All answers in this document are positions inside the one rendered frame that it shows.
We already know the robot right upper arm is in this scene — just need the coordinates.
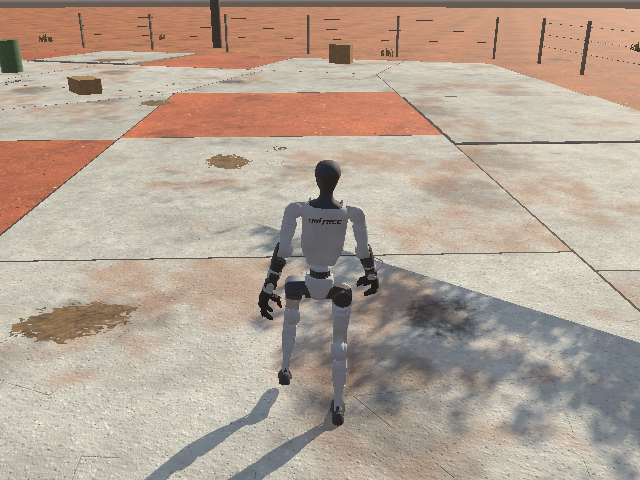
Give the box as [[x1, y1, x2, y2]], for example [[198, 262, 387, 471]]
[[346, 204, 370, 259]]

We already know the right robot forearm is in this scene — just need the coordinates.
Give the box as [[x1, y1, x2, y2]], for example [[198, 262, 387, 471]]
[[360, 244, 378, 280]]

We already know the left robot forearm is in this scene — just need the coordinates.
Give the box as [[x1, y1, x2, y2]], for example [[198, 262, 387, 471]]
[[262, 242, 286, 294]]

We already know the left robot foot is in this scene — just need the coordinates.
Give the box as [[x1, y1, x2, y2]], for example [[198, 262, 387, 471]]
[[278, 368, 292, 385]]

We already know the right robot thigh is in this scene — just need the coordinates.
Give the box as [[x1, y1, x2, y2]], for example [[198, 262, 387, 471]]
[[331, 282, 352, 361]]

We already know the robot left hand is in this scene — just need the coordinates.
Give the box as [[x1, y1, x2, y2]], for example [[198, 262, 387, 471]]
[[258, 289, 282, 320]]

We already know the robot right hand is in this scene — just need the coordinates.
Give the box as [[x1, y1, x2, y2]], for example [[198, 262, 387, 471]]
[[356, 276, 379, 296]]

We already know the robot left upper arm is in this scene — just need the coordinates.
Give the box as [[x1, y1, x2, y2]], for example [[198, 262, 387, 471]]
[[277, 201, 305, 258]]

